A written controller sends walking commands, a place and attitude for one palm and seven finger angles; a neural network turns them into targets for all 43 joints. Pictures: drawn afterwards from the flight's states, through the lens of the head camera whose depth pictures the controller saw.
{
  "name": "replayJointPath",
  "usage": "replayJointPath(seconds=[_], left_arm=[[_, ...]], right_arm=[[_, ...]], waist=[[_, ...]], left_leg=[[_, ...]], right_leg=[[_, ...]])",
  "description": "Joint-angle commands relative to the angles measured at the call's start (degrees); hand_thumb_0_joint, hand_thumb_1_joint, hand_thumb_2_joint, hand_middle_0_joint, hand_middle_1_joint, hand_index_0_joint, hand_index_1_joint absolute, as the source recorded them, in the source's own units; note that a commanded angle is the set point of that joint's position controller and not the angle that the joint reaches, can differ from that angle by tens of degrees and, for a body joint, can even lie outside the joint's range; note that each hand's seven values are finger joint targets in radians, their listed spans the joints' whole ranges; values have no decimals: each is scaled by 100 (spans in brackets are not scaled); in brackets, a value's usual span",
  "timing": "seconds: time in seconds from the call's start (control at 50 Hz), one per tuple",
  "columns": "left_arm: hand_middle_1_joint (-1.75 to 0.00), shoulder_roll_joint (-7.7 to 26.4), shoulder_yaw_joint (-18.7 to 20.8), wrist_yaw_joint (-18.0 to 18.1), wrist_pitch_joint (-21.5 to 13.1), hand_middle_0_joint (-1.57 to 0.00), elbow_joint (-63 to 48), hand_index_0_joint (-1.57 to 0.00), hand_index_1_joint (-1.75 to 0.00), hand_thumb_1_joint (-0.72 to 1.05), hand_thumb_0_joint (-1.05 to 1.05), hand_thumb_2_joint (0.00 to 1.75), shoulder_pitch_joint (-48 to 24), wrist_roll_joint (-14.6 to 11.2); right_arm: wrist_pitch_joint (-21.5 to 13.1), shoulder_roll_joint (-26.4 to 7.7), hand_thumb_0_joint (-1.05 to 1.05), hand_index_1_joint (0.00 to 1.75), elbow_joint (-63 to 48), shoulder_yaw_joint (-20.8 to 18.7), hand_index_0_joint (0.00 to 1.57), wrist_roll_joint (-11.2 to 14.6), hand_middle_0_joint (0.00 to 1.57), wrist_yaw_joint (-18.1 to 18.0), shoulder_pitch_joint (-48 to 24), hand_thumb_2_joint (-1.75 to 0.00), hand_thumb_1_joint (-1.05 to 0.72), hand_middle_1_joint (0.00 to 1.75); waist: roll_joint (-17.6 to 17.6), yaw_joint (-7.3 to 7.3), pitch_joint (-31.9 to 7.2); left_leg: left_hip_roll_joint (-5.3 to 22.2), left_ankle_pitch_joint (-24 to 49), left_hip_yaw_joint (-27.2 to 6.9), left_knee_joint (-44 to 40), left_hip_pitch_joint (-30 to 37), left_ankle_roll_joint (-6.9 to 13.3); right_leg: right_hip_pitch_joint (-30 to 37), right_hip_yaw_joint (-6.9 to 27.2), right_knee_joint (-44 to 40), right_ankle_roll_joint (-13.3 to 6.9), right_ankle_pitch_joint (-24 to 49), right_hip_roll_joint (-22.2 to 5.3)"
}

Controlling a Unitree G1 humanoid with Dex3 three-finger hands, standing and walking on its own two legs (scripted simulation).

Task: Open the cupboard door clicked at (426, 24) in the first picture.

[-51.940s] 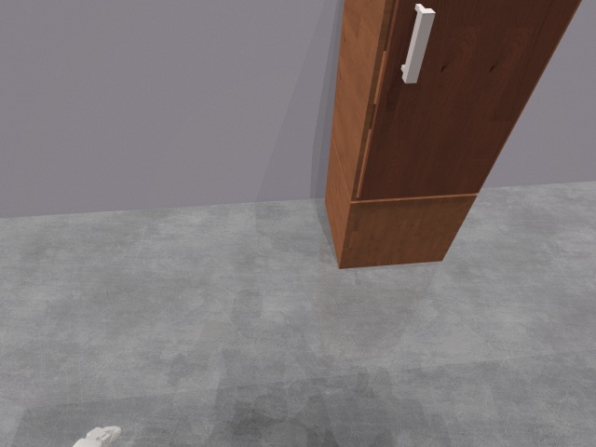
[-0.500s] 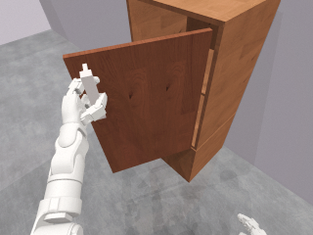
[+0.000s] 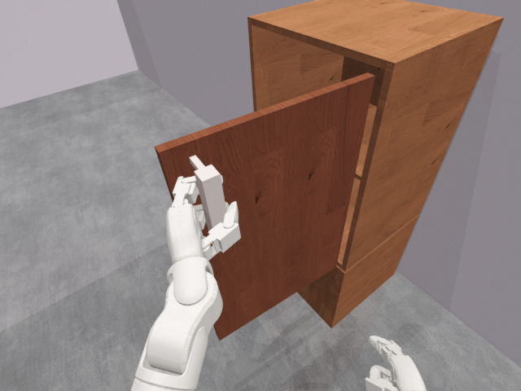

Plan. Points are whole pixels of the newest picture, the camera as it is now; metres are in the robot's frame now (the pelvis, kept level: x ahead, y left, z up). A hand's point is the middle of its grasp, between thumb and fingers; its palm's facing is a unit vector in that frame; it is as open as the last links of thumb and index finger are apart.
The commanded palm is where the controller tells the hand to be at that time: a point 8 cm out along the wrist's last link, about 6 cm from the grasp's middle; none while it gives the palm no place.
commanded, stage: pull the door open along its arc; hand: left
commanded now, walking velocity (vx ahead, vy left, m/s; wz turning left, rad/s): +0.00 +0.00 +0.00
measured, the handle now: (208, 202) +0.35 +0.11 +0.15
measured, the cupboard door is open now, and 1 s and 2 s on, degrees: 85 86 89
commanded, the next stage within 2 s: open thumb and fingers to let go in 0.06 s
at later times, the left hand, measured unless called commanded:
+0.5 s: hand (234, 225) +0.29 +0.06 +0.16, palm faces +0.31 -0.95 +0.01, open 8.9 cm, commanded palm +0.26 +0.10 +0.15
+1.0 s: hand (231, 220) +0.30 +0.07 +0.16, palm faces +0.32 -0.95 +0.00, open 14.2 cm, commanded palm +0.26 +0.10 +0.15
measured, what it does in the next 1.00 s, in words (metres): shifts its weight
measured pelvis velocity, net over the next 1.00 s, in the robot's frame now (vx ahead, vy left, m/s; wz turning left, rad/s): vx -0.04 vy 0.03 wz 0.01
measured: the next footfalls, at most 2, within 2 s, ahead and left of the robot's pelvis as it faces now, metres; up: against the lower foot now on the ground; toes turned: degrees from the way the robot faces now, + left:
none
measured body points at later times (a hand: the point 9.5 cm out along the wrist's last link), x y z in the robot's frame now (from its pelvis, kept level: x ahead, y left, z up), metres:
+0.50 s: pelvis -0.03 +0.01 +0.00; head -0.06 -0.02 +0.45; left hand +0.27 +0.11 +0.16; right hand +0.17 -0.18 -0.09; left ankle -0.03 +0.14 -0.74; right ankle -0.01 -0.10 -0.74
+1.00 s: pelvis -0.04 +0.03 +0.00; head -0.07 +0.02 +0.45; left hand +0.28 +0.12 +0.16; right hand +0.13 -0.17 -0.11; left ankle -0.03 +0.14 -0.74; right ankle -0.01 -0.10 -0.74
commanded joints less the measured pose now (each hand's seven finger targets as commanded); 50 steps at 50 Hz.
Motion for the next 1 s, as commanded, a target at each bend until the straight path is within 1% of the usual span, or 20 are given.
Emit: replayJointPath(seconds=[0.0,0.04,0.12,0.14,0.24,0.3,0.38,0.42,0.46,0.54,0.58,0.64,0.66,0.72,0.78,0.8,0.84,0.88,0.94,0.98], left_arm=[[-135,-333,-328,224,-374,-40,-1898,-40,-135,90,0,90,-666,222],[-135,-468,-476,303,-341,-40,-2004,-40,-135,90,0,90,-517,179],[-135,-192,-137,534,-322,-40,-1577,-40,-135,90,0,90,-1501,157],[-135,16,81,587,-329,-40,-1267,-40,-135,90,0,90,-2044,162],[-131,-207,26,609,-390,-38,-563,-38,-131,55,0,75,-2489,206],[-129,-283,-14,568,-475,-36,-409,-36,-129,34,0,66,-2776,218],[-126,-224,73,521,-563,-34,-218,-34,-126,6,0,54,-2989,181],[-124,-164,154,511,-587,-33,-122,-33,-124,-8,0,48,-3101,167],[-123,-284,61,550,-603,-32,52,-32,-123,-22,0,42,-3263,197],[-120,-345,71,671,-600,-30,519,-30,-120,-50,0,30,-3555,214],[-120,-371,54,703,-617,-30,638,-30,-120,-50,0,30,-3950,201],[-105,-360,135,765,-637,-27,910,-27,-105,-50,0,30,-3914,225],[-100,-408,83,765,-656,-27,873,-27,-100,-50,0,30,-3942,241],[-85,-600,-110,802,-707,-24,819,-24,-85,-50,0,30,-3992,286],[-70,-685,-195,841,-716,-22,942,-22,-70,-50,0,30,-4114,277],[-65,-586,-113,868,-730,-21,921,-21,-65,-50,0,30,-4150,298],[-55,-753,-256,876,-710,-19,1018,-19,-55,-50,0,30,-4134,303],[-45,-857,-349,902,-725,-18,909,-18,-45,-50,0,30,-4212,306],[-30,-926,-419,938,-709,-15,1022,-15,-30,-50,0,30,-4262,330],[-30,-864,-372,947,-704,-15,1017,-15,-30,-50,0,30,-4370,311]], right_arm=[[-362,-332,0,30,-1063,-150,20,8,20,100,-1083,-90,-90,30],[-401,-322,0,30,-1054,-157,20,12,20,157,-1165,-90,-90,30],[-429,-321,0,30,-831,-115,20,7,20,81,-1248,-90,-90,30],[-420,-329,0,30,-706,-99,20,24,20,19,-1231,-90,-90,30],[-482,-294,0,30,-613,-101,20,1,20,-64,-1237,-90,-90,30],[-491,-277,0,30,-606,-105,20,-7,20,-93,-1208,-90,-90,30],[-455,-284,0,30,-612,-93,20,2,20,-116,-1177,-90,-90,30],[-437,-278,0,30,-610,-89,20,4,20,-140,-1200,-90,-90,30],[-414,-265,0,30,-583,-77,20,23,20,-133,-1204,-90,-90,30],[-423,-271,0,30,-493,-89,20,33,20,-138,-1208,-90,-90,30],[-426,-278,0,30,-466,-76,20,44,20,-160,-1226,-90,-90,30],[-424,-289,0,30,-426,-99,20,26,20,-170,-1163,-90,-90,30],[-414,-282,0,30,-432,-101,20,31,20,-162,-1154,-90,-90,30],[-416,-289,0,30,-451,-123,20,23,20,-114,-1105,-90,-90,30],[-420,-305,0,30,-438,-134,20,23,20,-84,-1095,-90,-90,30],[-414,-315,0,30,-417,-147,20,16,20,-83,-1077,-90,-90,30],[-411,-301,0,30,-397,-145,20,29,20,-62,-1091,-90,-90,30],[-446,-297,0,30,-416,-155,20,26,20,-39,-1095,-90,-90,30],[-462,-300,0,30,-370,-156,20,28,20,-26,-1057,-90,-90,30],[-478,-308,0,30,-354,-153,20,32,20,-29,-1073,-90,-90,30]], waist=[[-853,193,-1089],[-889,202,-1036],[-981,148,-889],[-1024,111,-781],[-1041,149,-812],[-878,132,-885],[-980,118,-900],[-923,138,-906],[-725,115,-778],[-938,92,-662],[-886,48,-688],[-923,88,-805],[-776,80,-849],[-736,50,-939],[-810,29,-828],[-836,33,-916],[-808,10,-792],[-734,10,-893],[-866,-17,-847],[-800,-33,-824]], left_leg=[[-191,2303,20,125,30,186],[-195,2213,1,198,4,184],[-265,1788,10,201,-26,203],[-295,1608,5,168,-67,210],[-316,1366,-22,54,2,219],[-305,1385,-7,1,82,224],[-283,1348,-26,-102,65,219],[-296,1275,-25,-126,58,212],[-276,1162,-56,-193,29,185],[-272,877,-87,-253,-37,178],[-286,699,-91,-284,-66,178],[-264,807,-111,-326,-62,165],[-244,858,-100,-345,-50,145],[-203,1012,-113,-330,-13,118],[-182,919,-145,-337,-92,107],[-174,951,-140,-336,-64,96],[-153,874,-170,-343,-109,75],[-151,865,-175,-334,-87,68],[-147,803,-217,-325,-121,63],[-159,728,-198,-315,-146,72]], right_leg=[[574,126,-184,-44,2636,-131],[486,116,-208,-44,2487,-129],[250,248,-472,-18,1727,-175],[146,292,-600,-14,1366,-191],[76,308,-769,-19,754,-211],[109,305,-758,-25,824,-217],[163,255,-773,-28,786,-193],[183,278,-821,-40,636,-195],[86,232,-807,-70,478,-188],[-59,193,-866,-58,113,-172],[-114,195,-846,-57,-37,-175],[-26,138,-758,-76,132,-144],[8,133,-707,-88,225,-152],[11,68,-574,-112,424,-122],[-79,36,-525,-111,360,-96],[-34,37,-524,-118,372,-96],[-127,3,-499,-125,311,-85],[-138,-15,-419,-122,332,-77],[-199,-28,-401,-122,277,-65],[-242,-13,-398,-114,224,-71]])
